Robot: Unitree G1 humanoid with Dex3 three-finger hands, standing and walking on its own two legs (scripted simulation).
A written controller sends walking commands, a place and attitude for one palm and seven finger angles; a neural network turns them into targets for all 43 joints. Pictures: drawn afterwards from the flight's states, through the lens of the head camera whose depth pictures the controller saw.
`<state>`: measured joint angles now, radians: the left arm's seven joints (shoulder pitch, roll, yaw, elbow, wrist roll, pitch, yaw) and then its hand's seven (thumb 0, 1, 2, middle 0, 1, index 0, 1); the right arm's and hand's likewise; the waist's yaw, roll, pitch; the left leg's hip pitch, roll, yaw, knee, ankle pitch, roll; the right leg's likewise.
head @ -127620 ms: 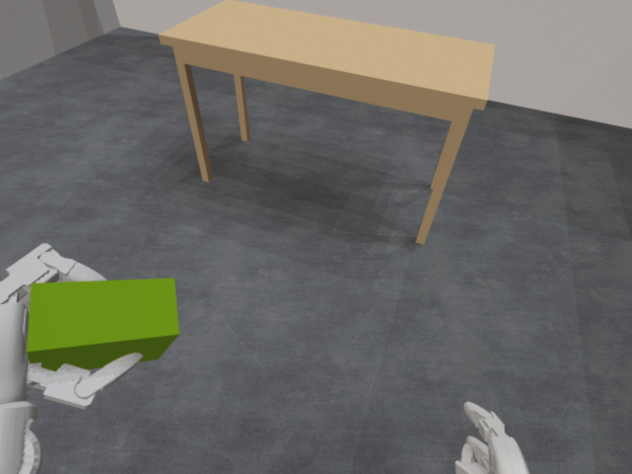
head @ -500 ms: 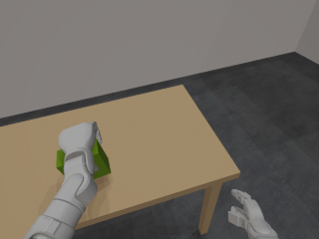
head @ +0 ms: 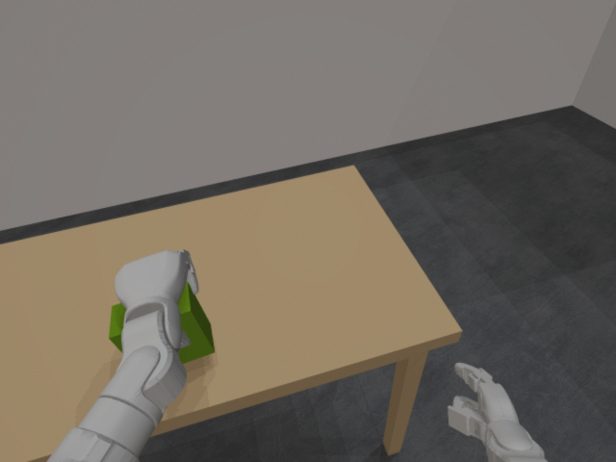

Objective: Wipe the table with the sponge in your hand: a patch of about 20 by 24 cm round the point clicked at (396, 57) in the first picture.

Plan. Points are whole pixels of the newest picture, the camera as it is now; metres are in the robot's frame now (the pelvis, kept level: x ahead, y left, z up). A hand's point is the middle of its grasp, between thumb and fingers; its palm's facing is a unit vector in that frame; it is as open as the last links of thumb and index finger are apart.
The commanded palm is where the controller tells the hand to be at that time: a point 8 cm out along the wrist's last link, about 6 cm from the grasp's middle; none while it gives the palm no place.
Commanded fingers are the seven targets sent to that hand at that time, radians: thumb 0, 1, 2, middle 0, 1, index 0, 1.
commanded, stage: move the sponge above the wiping area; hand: left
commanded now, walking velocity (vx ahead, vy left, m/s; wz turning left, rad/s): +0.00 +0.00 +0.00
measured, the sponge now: (170, 336) +0.28 +0.26 +0.00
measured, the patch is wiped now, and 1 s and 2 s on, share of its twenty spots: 0.00 0.00 0.05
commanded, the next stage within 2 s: lower the sponge onto the table in 0.70 s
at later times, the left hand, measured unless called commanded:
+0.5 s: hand (171, 320) +0.28 +0.24 +0.04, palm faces -0.15 -0.15 -0.98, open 9.7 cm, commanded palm +0.28 +0.23 +0.12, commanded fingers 0.00 0.10 1.30 -1.20 -1.60 -1.20 -1.60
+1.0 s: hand (174, 318) +0.29 +0.25 +0.03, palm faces -0.17 -0.18 -0.97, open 9.7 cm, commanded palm +0.28 +0.24 +0.13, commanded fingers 0.00 0.10 1.30 -1.20 -1.60 -1.20 -1.60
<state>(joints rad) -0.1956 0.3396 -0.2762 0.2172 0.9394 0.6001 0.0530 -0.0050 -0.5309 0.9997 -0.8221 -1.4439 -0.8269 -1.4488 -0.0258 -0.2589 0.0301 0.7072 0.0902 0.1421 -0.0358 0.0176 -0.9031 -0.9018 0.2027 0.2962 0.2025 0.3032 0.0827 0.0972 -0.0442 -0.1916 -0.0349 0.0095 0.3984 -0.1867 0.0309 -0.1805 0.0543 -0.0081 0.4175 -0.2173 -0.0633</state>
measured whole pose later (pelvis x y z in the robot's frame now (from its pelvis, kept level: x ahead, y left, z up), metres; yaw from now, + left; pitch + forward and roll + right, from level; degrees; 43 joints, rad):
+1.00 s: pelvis +0.01 +0.01 +0.00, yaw +0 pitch +0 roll +0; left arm -0.11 0.37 -0.24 0.17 0.92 0.48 -0.03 -0.01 -0.53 0.99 -0.83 -1.46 -0.84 -1.46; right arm 0.01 -0.27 0.03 0.68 0.07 0.12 -0.05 0.02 -0.90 -0.90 0.20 0.30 0.20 0.30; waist 0.08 0.08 -0.03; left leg -0.20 -0.04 0.02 0.42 -0.21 0.04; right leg -0.18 0.05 0.00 0.41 -0.23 -0.05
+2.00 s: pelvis +0.01 +0.00 +0.00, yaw -1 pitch +1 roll +0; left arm -0.15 0.31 -0.22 0.33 0.98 0.40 0.16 0.00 -0.53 0.99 -0.83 -1.46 -0.84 -1.46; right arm 0.03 -0.26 0.00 0.71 0.07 0.12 -0.04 0.02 -0.90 -0.90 0.20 0.30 0.20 0.30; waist 0.08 0.08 -0.06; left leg -0.24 -0.02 0.02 0.44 -0.21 0.02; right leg -0.22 0.07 0.01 0.44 -0.23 -0.07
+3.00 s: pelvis +0.00 +0.01 -0.01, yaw +0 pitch +9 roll -1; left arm -0.57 0.36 -0.14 0.84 1.01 0.30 0.22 -0.01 -0.58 1.02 -0.86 -1.45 -0.87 -1.45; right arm 0.16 -0.26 -0.01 0.74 0.09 0.16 -0.05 0.01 -0.90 -0.90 0.20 0.30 0.20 0.30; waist 0.01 0.05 -0.12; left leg -0.48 -0.03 0.01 0.56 -0.24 0.04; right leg -0.45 0.06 -0.01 0.53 -0.25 -0.05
